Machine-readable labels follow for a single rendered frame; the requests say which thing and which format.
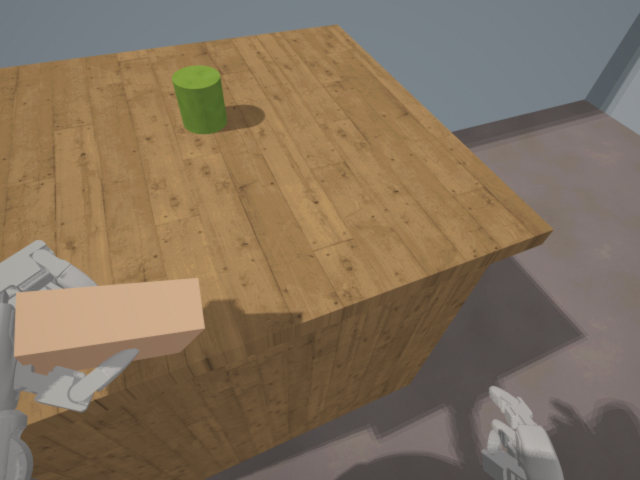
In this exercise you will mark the sponge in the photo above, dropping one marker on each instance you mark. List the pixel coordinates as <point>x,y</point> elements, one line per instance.
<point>79,328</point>

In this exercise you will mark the robot left forearm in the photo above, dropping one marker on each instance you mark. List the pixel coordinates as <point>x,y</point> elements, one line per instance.
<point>16,461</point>

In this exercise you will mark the table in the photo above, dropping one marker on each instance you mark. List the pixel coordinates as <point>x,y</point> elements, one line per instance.
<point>335,225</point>

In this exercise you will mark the right robot hand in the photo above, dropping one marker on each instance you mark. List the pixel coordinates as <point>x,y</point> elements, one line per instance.
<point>530,453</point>

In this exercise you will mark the left robot hand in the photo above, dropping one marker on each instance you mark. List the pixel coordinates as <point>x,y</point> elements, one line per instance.
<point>36,268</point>

